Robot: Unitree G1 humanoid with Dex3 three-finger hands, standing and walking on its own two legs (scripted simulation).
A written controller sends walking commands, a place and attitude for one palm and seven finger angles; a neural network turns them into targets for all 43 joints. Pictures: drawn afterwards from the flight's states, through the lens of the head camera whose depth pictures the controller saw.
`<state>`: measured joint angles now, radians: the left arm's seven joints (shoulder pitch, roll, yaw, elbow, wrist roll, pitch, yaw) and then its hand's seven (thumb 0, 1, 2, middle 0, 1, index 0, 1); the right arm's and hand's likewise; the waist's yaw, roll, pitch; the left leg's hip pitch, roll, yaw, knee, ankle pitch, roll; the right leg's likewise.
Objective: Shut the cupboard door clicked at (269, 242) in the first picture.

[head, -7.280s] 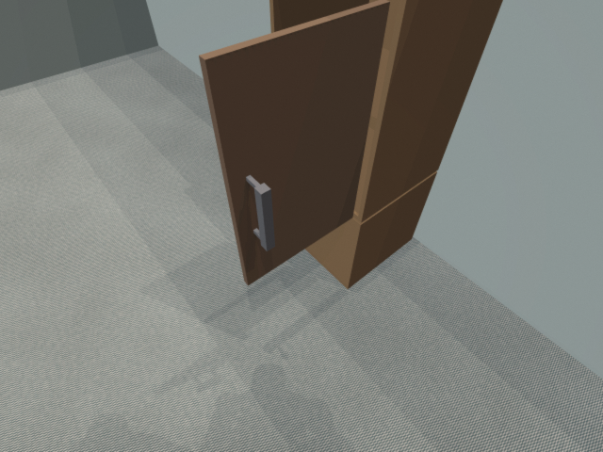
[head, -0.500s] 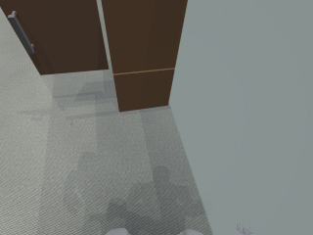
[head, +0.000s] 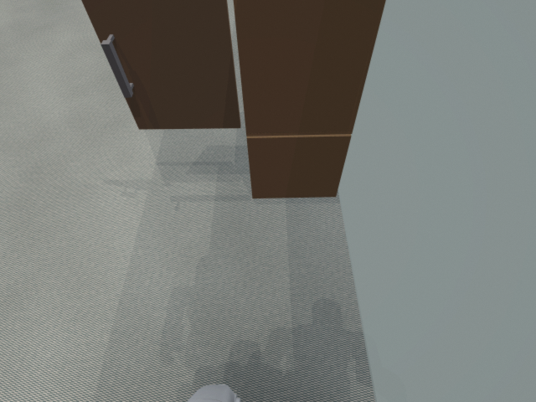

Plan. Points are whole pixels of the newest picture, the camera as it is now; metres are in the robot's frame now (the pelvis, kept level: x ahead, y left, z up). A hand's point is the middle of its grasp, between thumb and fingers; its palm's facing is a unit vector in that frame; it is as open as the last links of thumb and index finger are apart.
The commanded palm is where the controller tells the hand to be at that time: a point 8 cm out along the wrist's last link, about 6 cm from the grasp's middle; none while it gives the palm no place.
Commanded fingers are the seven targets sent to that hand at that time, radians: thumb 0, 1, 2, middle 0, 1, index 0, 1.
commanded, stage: take the last steps up to it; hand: left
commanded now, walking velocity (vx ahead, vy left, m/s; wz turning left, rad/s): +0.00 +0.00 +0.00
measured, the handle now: (120, 66) +0.98 +0.52 -0.08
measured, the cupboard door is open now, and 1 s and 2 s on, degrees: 89 89 89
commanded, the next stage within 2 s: come to a stop and stand still in 1.62 s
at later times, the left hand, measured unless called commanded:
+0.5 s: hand out of the picture +0.10 +0.20 -0.16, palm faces +0.19 -0.95 -0.25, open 7.4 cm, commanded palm none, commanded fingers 0.00 0.90 0.90 -0.20 -0.30 -0.20 -0.30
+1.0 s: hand (121, 374) +0.17 +0.29 -0.19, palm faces +0.26 -0.95 -0.20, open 7.4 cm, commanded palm none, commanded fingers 0.00 0.90 0.90 -0.20 -0.30 -0.20 -0.30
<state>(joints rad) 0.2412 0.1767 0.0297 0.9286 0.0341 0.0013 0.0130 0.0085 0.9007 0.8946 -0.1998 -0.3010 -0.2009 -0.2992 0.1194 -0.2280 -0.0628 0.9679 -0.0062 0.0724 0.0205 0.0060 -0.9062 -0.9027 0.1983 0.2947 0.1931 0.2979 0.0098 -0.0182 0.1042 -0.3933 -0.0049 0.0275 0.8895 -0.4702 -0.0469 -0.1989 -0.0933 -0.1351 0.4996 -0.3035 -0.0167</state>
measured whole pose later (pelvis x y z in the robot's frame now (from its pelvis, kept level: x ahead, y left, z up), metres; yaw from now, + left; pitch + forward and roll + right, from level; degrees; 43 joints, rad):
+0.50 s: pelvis +0.07 +0.00 -0.01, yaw +9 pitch -1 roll +1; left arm 0.23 0.18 0.05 0.96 0.03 -0.05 -0.01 0.01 0.90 0.89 -0.20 -0.30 -0.20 -0.30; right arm 0.28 -0.21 -0.05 1.06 -0.02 0.04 0.02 0.01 -0.90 -0.90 0.20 0.30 0.20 0.30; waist 0.02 0.04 0.06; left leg -0.37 -0.01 -0.01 1.00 -0.45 0.01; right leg -0.27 -0.08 -0.13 0.62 -0.34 -0.01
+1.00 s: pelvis +0.23 +0.11 -0.01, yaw +10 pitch +0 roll +2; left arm 0.30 0.19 0.06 1.08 0.03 0.00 -0.01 0.01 0.91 0.89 -0.20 -0.30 -0.20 -0.30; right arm 0.16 -0.16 -0.04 0.98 -0.02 -0.05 -0.01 -0.01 -0.92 -0.90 0.20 0.29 0.20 0.30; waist 0.05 -0.04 0.07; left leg -0.32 0.02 0.15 0.54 -0.22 0.04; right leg -0.48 -0.12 -0.08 1.17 -0.42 -0.02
